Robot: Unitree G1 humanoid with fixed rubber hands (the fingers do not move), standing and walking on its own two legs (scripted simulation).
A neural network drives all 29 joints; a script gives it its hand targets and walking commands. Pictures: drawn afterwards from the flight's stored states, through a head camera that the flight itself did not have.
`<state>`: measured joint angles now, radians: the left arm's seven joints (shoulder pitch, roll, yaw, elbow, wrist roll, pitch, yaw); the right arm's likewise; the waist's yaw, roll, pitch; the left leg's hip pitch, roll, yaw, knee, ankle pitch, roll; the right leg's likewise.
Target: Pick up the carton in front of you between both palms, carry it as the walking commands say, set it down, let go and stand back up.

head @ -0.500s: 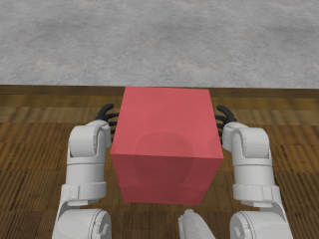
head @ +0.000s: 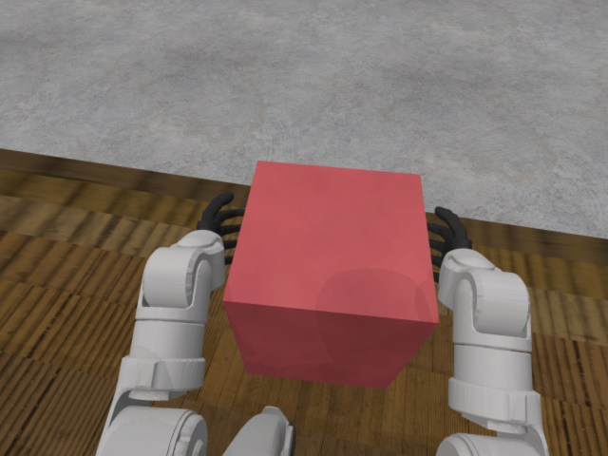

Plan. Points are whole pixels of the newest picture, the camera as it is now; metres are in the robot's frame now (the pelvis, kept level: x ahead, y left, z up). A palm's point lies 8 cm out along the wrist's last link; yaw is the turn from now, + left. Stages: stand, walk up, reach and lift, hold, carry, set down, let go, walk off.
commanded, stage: carry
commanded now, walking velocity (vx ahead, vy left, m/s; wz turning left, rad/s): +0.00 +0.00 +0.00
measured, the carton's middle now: (326, 282) +0.35 +0.03 +0.01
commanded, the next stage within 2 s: none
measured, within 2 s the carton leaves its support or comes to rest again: neither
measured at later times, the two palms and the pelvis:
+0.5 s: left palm (303, 146) +0.72 +0.13 -0.05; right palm (447, 156) +0.71 -0.18 -0.05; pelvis +0.37 -0.01 -0.16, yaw +1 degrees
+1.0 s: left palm (316, 101) +1.08 +0.15 -0.18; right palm (417, 110) +1.07 -0.15 -0.18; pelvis +0.73 +0.00 -0.31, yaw +0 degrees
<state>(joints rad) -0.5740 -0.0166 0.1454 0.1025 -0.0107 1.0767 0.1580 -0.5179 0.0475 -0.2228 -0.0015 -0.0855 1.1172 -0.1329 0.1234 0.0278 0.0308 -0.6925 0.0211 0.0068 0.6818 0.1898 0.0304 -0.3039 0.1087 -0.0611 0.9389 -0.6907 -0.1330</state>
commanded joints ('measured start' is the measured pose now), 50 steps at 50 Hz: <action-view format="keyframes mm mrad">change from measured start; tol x64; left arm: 1 -633 -1086 -681 -142 -458 -8 -300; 50 -604 -959 -573 -35 -320 42 -262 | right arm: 1 -675 949 708 -96 356 -40 183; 50 -659 902 675 49 419 -2 225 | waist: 1 -8 -176 -392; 50 -206 136 -555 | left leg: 1 339 -106 148 -233 199 1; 6 1135 299 -390 9 422 268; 21 505 10 -136 157 -264 157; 27 -186 -89 -19 1124 -880 -16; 39 -209 -20 38 221 -91 10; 48 1019 215 -223 26 533 170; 50 973 322 -589 -72 -129 332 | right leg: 1 107 -81 113 -10 682 -18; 5 -415 -30 13 817 2 129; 17 -567 -126 49 13 755 86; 27 729 -413 410 -239 1370 -106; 29 619 -453 661 -329 655 -236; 46 -24 -165 47 335 939 47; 50 -616 -86 160 715 34 78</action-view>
